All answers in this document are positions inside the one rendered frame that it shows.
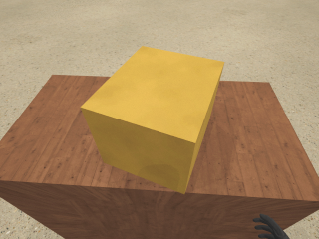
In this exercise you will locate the right robot hand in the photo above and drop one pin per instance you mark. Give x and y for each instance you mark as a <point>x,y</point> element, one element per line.
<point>271,226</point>

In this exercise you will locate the carton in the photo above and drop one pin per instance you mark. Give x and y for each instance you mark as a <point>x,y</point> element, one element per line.
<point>150,117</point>

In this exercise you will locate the pedestal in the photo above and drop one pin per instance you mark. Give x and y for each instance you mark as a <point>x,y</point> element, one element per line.
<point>250,162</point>

